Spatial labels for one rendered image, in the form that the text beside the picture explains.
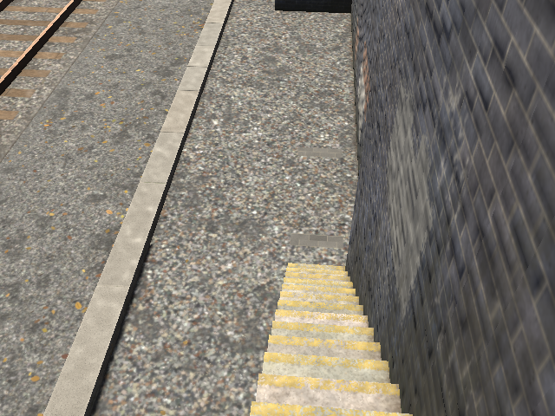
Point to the stairs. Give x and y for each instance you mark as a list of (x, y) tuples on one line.
[(321, 358)]

